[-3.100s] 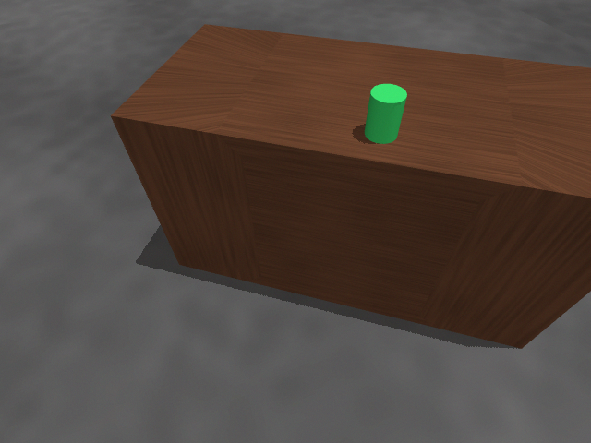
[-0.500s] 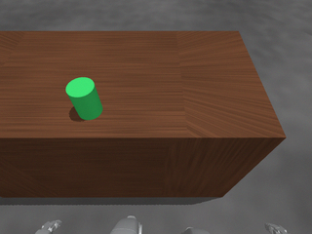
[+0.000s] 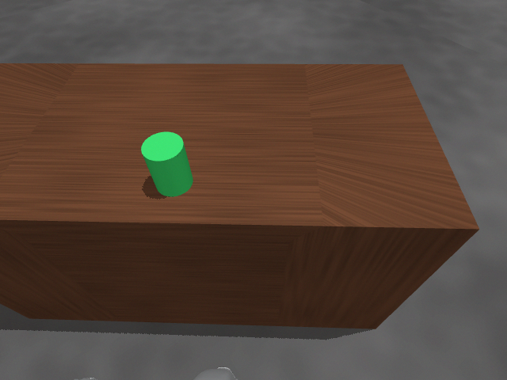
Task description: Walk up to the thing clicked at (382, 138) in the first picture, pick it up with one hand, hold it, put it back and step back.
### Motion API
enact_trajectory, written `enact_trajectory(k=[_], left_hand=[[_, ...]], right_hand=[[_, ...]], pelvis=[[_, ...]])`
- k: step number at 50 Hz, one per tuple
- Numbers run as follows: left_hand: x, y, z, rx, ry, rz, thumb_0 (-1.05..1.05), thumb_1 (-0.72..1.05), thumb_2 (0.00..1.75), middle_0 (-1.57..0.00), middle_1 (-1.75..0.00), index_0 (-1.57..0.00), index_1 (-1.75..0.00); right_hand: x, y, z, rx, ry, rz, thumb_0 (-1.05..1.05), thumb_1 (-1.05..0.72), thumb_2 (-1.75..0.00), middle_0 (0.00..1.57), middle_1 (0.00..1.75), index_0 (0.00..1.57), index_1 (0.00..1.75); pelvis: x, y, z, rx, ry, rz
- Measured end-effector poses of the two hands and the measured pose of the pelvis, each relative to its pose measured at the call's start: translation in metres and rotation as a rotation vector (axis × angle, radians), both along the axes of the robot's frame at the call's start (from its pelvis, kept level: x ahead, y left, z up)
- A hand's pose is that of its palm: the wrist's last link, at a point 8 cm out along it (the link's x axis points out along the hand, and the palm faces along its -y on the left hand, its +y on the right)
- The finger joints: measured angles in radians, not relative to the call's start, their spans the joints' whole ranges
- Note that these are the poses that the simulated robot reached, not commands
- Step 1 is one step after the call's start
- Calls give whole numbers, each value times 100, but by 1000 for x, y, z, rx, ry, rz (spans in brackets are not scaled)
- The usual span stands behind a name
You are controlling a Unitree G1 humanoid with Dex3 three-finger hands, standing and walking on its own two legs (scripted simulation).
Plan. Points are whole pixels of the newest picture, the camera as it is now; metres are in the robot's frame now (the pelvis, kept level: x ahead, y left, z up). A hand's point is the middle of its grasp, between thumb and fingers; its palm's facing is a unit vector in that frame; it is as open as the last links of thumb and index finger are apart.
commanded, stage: walk up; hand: left
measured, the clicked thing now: (168, 165) +0.50 +0.21 +0.00
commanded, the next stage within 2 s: stand in 1.30 s
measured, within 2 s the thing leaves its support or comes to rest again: neither
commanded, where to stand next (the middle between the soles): +0.09 +0.00 m, yaw +0 degrees
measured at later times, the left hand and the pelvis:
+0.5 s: hand out of the picture +0.10 +0.26 -0.14, palm faces +0.02 -0.93 -0.37, open 7.4 cm; pelvis +0.02 -0.01 +0.01, yaw +1 degrees
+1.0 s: hand out of the picture +0.11 +0.26 -0.13, palm faces +0.04 -0.93 -0.37, open 7.4 cm; pelvis +0.02 -0.01 +0.01, yaw +3 degrees
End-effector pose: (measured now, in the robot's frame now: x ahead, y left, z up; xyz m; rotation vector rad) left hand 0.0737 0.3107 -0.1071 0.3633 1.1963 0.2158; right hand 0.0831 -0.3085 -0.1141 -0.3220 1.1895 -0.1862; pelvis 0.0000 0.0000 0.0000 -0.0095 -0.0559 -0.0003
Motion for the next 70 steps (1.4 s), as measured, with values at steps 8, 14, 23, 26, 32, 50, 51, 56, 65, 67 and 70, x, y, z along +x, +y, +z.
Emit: enact_trajectory(k=[8, 14, 23, 26, 32, 50, 51, 56, 65, 67, 70], left_hand=[[-2, -4, 0, -29, -2, 28, 1, 90, 90, -21, -30, -20, -30], [-5, -10, 3, -27, 15, 33, 1, 91, 90, -21, -30, -20, -30], [12, -12, 8, -20, -15, 38, 1, 90, 90, -21, -30, -20, -30], [21, -11, 10, -18, -32, 35, 1, 90, 90, -21, -30, -20, -30], [34, -9, 13, -16, -53, 30, 1, 90, 90, -21, -30, -20, -30], [28, -8, 11, -18, -29, 56, 1, 90, 90, -21, -30, -20, -30], [27, -8, 11, -18, -27, 58, 1, 90, 90, -21, -30, -20, -30], [24, -7, 10, -20, -21, 67, 1, 90, 90, -21, -30, -20, -30], [21, -6, 9, -22, -21, 80, 1, 90, 90, -21, -30, -20, -30], [21, -6, 9, -26, -14, 85, 1, 90, 90, -21, -30, -20, -30], [19, -10, 8, -41, 9, 88, 1, 91, 90, -20, -30, -20, -30]], right_hand=[[-6, 10, 6, 12, 45, 8, 1, -90, -90, 20, 30, 20, 30], [13, 9, 8, 27, 7, 13, 1, -90, -90, 20, 30, 20, 30], [36, 2, 12, 17, -24, 24, 1, -90, -90, 20, 30, 20, 30], [40, 2, 13, 13, -24, 26, 0, -90, -90, 20, 30, 20, 30], [43, 2, 14, 10, -17, 30, 0, -90, -90, 20, 30, 20, 30], [41, 2, 12, 12, 16, 40, 1, -90, -90, 20, 30, 20, 30], [42, 2, 12, 11, 17, 41, 1, -90, -90, 20, 30, 20, 30], [45, 3, 13, 9, 17, 49, 1, -90, -90, 20, 30, 20, 30], [54, 5, 14, 6, 7, 61, 1, -90, -90, 20, 30, 20, 30], [54, 7, 15, 3, 8, 65, 1, -90, -90, 20, 30, 20, 30], [55, 11, 18, 8, 11, 68, 1, -90, -90, 20, 30, 20, 30]], pelvis=[[4, -1, 8, -10, 13, 6], [9, -6, 10, -9, 17, 11], [17, -8, 12, -5, 17, 23], [18, -8, 13, -4, 18, 26], [20, -8, 14, -3, 21, 32], [24, -9, 14, -2, 21, 51], [24, -9, 14, -2, 21, 52], [25, -9, 14, -3, 24, 58], [27, -8, 14, -5, 21, 67], [30, -7, 15, -3, 22, 63], [36, -8, 19, 1, 28, 55]])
